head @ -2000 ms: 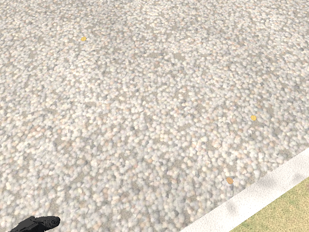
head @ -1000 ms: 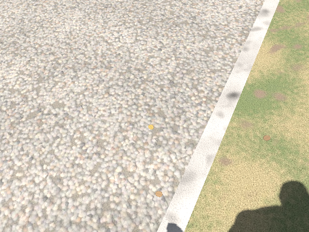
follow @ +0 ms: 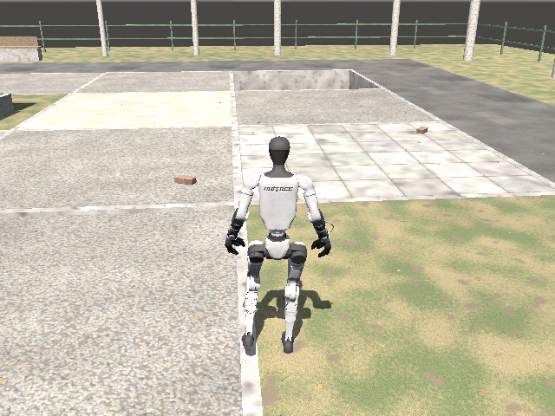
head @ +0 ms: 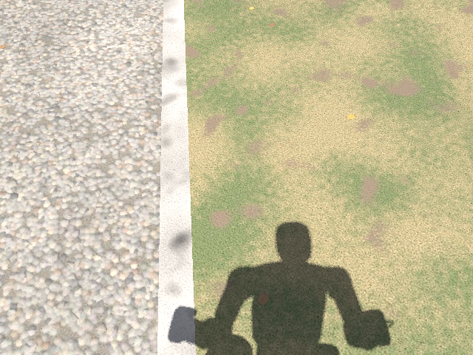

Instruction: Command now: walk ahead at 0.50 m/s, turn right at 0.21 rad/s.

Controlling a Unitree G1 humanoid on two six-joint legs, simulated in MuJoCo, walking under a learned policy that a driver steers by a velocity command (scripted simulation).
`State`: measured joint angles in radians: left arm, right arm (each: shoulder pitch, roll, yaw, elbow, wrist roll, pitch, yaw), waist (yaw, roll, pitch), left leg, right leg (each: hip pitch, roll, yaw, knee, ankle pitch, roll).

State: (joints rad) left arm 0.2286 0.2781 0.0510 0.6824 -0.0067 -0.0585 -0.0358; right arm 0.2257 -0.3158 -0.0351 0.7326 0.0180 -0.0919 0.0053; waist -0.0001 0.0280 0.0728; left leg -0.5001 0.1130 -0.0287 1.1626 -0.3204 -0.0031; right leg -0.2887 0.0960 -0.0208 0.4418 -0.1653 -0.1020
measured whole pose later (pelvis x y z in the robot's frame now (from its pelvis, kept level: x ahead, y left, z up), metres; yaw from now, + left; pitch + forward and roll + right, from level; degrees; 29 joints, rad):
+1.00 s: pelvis +0.49 +0.01 -0.01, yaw -21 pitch +2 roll +1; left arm 0.17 0.30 0.07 0.63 -0.01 0.00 -0.01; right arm 0.09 -0.31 -0.04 0.72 -0.01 -0.01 -0.02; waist 0.02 0.02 0.09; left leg -0.49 0.00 -0.03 1.19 -0.48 -0.05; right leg -0.43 0.08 0.03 0.49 -0.09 -0.08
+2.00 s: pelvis +0.57 -0.03 +0.00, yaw -57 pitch +3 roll +1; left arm 0.16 0.30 0.07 0.62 -0.01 0.03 0.02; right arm 0.13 -0.32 -0.06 0.67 -0.01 0.00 -0.03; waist 0.01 0.03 0.06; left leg -0.55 0.02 -0.05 0.97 -0.38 -0.09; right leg -0.34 0.07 0.11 0.47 -0.17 -0.05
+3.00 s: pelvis +0.56 -0.31 +0.01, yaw -93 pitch +2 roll +1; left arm 0.40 0.27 0.05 0.75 -0.02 -0.05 0.01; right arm 0.05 -0.30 -0.05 0.63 -0.01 -0.10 0.02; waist 0.07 0.05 0.03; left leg -0.69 0.06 -0.07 0.65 0.05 -0.05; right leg -0.06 0.09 0.13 0.31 -0.28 -0.08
